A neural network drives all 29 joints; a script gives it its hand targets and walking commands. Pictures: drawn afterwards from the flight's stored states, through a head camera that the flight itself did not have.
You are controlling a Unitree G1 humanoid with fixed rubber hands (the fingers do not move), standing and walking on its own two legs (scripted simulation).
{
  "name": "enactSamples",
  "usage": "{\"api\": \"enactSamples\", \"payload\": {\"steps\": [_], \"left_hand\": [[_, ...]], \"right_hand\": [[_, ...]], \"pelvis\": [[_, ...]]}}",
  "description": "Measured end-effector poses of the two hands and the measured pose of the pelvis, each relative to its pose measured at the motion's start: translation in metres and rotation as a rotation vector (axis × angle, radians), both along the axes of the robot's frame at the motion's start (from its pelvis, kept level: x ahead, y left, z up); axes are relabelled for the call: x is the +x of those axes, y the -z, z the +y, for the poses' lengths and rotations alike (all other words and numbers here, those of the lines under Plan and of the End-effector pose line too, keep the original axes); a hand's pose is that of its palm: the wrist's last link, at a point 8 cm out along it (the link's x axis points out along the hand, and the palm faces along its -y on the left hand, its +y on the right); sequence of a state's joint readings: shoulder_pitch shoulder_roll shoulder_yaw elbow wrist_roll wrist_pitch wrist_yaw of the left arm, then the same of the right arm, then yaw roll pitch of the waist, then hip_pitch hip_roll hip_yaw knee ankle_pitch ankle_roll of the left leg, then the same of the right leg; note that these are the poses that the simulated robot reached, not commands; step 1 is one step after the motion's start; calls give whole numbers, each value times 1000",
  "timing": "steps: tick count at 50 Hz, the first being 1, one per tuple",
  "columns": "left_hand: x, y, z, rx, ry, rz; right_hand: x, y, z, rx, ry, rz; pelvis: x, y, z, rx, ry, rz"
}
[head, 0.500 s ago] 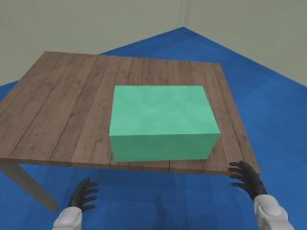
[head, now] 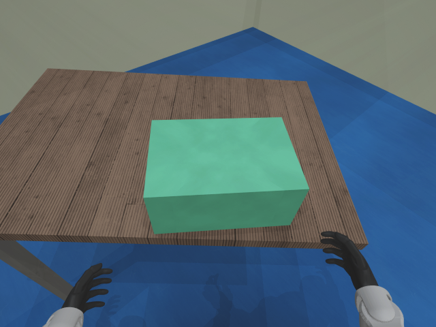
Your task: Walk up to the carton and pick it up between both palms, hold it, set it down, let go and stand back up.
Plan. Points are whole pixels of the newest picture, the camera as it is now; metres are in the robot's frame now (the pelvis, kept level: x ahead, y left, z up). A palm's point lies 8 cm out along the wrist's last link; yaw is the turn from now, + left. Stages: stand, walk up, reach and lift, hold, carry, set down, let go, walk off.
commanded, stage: stand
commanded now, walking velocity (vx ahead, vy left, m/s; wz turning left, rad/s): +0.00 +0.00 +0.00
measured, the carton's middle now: (221, 172) +0.43 +0.02 +0.01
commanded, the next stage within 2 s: none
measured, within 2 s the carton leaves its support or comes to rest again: neither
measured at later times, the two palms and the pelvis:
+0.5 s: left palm (59, 312) +0.15 +0.31 -0.09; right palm (357, 278) +0.22 -0.23 -0.01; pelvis +0.01 +0.01 -0.02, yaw -1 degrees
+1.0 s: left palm (59, 311) +0.15 +0.31 -0.09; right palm (358, 278) +0.22 -0.23 -0.01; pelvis +0.01 +0.01 -0.02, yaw -1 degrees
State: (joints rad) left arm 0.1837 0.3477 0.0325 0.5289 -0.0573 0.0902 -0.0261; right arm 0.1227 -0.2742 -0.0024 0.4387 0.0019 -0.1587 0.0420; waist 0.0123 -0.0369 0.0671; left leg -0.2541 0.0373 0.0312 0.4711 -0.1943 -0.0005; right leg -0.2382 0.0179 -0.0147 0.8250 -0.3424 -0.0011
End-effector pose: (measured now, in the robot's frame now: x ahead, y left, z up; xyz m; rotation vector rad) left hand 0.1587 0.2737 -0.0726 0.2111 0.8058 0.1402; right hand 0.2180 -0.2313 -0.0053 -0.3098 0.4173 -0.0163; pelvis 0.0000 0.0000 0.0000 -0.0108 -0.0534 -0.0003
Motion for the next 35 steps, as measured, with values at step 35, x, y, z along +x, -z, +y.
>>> {"api": "enactSamples", "payload": {"steps": [35], "left_hand": [[-4,16,32,68,34,10]], "right_hand": [[-3,3,3,-33,9,-40]], "pelvis": [[11,16,12,-10,23,66]]}}
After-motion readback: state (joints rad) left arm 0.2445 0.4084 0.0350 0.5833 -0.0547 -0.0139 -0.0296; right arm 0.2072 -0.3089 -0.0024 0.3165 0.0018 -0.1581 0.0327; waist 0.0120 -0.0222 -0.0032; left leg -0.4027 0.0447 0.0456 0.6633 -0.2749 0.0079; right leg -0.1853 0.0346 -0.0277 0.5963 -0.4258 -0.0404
